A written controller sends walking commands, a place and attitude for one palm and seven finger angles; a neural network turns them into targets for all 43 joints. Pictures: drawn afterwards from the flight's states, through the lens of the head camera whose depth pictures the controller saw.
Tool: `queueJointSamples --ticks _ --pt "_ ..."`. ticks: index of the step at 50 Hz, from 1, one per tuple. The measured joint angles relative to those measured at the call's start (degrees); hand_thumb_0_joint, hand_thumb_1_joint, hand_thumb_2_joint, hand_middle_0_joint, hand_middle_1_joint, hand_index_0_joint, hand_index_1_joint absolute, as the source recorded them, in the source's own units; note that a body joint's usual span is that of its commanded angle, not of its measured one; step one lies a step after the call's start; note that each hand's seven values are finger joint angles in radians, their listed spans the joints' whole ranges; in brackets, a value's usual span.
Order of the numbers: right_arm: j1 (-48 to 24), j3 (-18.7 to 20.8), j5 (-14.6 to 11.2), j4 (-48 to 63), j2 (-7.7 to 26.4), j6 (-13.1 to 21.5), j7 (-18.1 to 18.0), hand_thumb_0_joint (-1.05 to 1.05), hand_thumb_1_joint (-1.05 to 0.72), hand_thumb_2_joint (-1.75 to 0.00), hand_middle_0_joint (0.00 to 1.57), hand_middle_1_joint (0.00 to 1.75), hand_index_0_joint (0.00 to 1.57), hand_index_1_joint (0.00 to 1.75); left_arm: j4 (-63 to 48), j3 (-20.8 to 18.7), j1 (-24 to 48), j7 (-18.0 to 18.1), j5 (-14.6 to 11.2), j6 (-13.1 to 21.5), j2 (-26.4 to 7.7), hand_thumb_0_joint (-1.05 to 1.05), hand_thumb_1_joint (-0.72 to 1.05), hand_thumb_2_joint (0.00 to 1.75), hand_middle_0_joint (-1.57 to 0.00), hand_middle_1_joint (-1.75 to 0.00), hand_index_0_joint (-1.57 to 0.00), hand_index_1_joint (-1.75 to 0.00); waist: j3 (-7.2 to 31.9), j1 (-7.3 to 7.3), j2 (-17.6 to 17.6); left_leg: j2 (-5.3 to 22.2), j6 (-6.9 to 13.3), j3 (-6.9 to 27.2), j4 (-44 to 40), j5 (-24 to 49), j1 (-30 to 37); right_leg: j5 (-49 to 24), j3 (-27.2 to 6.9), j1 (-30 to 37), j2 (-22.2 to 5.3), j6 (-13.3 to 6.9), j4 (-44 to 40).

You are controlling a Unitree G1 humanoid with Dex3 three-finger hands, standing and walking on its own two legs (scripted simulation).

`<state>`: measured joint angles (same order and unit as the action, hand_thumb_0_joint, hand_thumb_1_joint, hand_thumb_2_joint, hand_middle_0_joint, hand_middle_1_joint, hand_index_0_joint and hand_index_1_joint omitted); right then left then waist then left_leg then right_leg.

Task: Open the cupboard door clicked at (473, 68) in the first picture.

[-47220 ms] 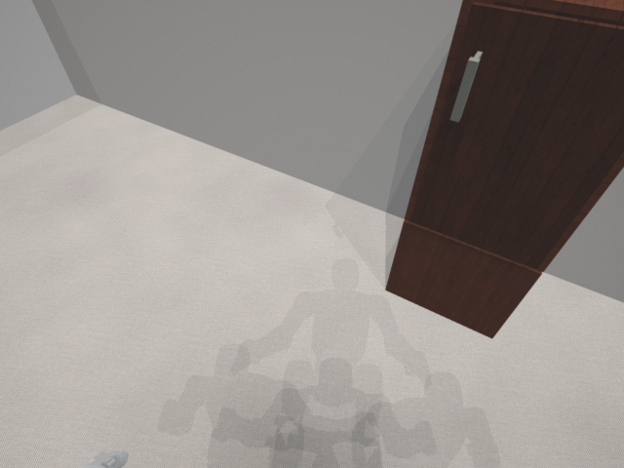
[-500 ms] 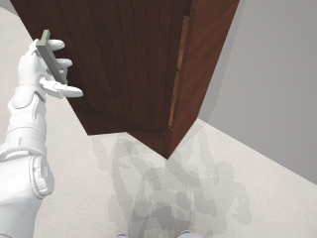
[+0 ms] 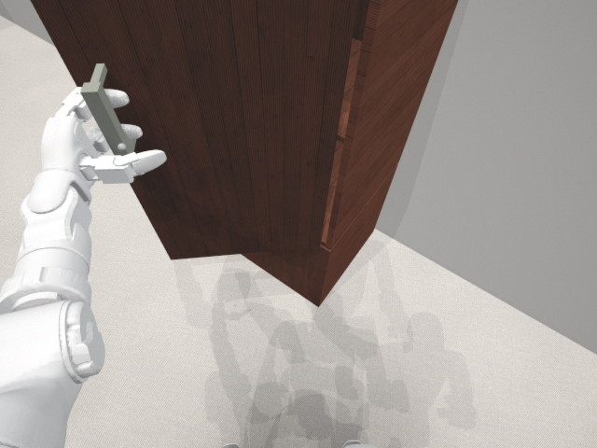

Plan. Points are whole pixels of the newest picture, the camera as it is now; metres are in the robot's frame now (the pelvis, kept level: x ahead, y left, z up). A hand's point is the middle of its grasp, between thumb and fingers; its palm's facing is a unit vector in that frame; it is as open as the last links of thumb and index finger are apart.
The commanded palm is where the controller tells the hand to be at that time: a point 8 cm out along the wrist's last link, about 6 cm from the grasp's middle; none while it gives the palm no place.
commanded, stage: close the thumb around the handle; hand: left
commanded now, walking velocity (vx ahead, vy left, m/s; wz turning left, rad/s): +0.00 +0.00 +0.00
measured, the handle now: (114, 119) +0.53 +0.23 +0.13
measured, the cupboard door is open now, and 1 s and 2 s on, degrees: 42 59 84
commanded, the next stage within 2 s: pull the door open along its arc in 0.38 s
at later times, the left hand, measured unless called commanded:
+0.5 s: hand (129, 145) +0.48 +0.20 +0.13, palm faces +0.07 -1.00 +0.00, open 5.5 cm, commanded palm +0.45 +0.26 +0.13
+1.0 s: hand (139, 202) +0.39 +0.17 +0.13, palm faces +0.05 -1.00 +0.02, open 5.8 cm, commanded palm +0.33 +0.22 +0.13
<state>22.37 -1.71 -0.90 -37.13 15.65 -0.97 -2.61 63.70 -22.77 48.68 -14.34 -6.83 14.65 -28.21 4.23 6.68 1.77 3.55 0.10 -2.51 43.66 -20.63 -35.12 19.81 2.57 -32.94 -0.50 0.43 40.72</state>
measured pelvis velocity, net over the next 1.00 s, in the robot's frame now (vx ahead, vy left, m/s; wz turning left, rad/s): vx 0.02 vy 0.00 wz -0.03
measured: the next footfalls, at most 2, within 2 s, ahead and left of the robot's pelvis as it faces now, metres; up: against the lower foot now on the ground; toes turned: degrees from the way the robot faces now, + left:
none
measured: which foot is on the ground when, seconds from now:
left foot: down 0.00-1.00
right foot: down 0.00-1.00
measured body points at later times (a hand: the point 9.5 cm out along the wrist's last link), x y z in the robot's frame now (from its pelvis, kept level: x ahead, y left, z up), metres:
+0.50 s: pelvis +0.00 +0.00 +0.00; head +0.07 +0.00 +0.44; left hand +0.47 +0.26 +0.13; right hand +0.02 -0.27 -0.12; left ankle +0.00 +0.12 -0.71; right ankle +0.00 -0.13 -0.71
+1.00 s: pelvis +0.02 +0.00 +0.01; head +0.04 -0.02 +0.46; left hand +0.38 +0.23 +0.13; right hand +0.13 -0.26 -0.10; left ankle +0.00 +0.12 -0.71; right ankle +0.00 -0.13 -0.71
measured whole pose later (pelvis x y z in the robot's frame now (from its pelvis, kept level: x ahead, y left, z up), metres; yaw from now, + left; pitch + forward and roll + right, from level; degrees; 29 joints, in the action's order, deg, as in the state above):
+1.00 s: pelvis +0.02 +0.00 +0.01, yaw -2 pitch +7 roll -1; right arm 18.5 0.1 -2.6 -33.0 14.8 0.5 -1.2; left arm 21.4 -15.3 14.2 -8.7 -13.8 6.5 -13.6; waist 6.2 1.7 3.3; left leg 3.5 -0.3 -4.8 37.7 -20.9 -23.8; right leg 20.3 0.4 -23.3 -0.3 0.4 36.5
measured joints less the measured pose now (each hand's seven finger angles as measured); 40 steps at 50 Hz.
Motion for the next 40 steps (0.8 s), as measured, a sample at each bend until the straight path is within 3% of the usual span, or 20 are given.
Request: queueJointSamples --ticks 7,16,30,40 --pt "-0.25 0.14 0.19 -0.57 0.09 0.4 0.1 0.01 -0.9 -0.9 0.2 0.3 0.2 0.3 -0.53 0.06 0.77 0.03 -0.6 1.15 0.68 0.0 0.31 0.65 -0.36 -1.29 -0.36 -1.29 0.12 -0.21 -0.08 -0.1 0.04 0.04 0.19 0.05 -0.46 -0.03 0.01 -0.44 -0.1 0.07 0.19" --pt "-0.06 -0.03 0.22 -0.14 0.22 0.32 -0.01 0.01 -0.9 -0.9 0.2 0.3 0.2 0.3 1.44 0.26 1.84 0.71 0.44 -0.02 -0.14 0.01 0.74 0.83 -0.39 -1.33 -0.39 -1.34 -0.23 0.45 -0.06 -0.15 0.06 0.15 0.44 0.11 -1.09 -0.02 0.08 -1.05 -0.14 0.05 0.51" --pt "0.65 0.11 0.26 -0.98 0.05 0.29 0.05 0.01 -0.9 -0.9 0.2 0.3 0.2 0.3 0.05 -0.69 0.27 0.88 0.14 0.75 0.06 0.02 0.76 0.85 -0.38 -1.35 -0.38 -1.35 0.06 0.51 0.08 0.18 -0.21 -0.04 0.23 -0.01 -0.94 0.08 -0.17 -1.17 0.22 -0.2 0.49" --pt "0.72 0.91 -0.79 1.44 0.09 -0.5 0.44 0.01 -0.9 -0.9 0.2 0.3 0.2 0.3 -13.64 -0.21 -12.8 0.44 -3.46 -1.71 4.15 0.02 0.77 0.8 -0.37 -1.35 -0.36 -1.35 1.39 -0.96 0.81 0.64 -0.34 -1.61 -2.32 -0.45 4.04 0.17 -1.65 2.9 0.75 -0.24 -1.62"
